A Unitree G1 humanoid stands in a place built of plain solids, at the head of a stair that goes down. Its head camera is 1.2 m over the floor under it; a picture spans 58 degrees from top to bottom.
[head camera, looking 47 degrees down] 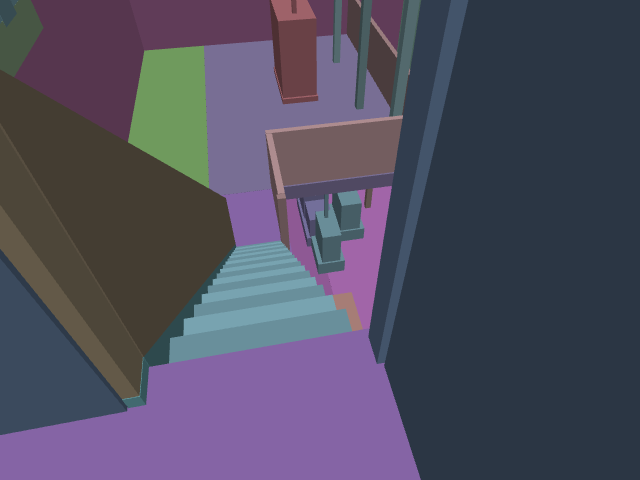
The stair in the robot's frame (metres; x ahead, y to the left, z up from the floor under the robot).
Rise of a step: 0.21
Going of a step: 0.22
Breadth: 0.67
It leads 11 degrees to the left of straight ahead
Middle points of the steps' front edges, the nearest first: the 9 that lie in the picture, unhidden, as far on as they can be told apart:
0.67 0.18 0.00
0.89 0.23 -0.21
1.10 0.27 -0.41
1.32 0.31 -0.62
1.53 0.35 -0.83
1.75 0.40 -1.04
1.96 0.44 -1.24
2.18 0.48 -1.45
2.40 0.53 -1.66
